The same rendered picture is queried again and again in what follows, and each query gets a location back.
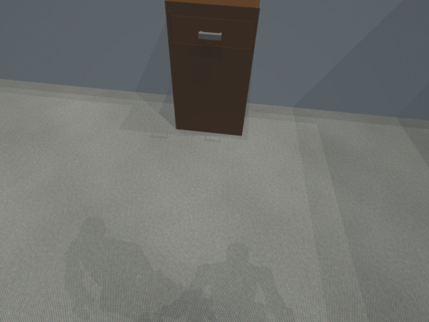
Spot handle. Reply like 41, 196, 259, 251
198, 31, 222, 41

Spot cabinet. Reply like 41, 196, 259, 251
165, 0, 260, 136

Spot drawer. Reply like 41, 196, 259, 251
170, 15, 253, 49

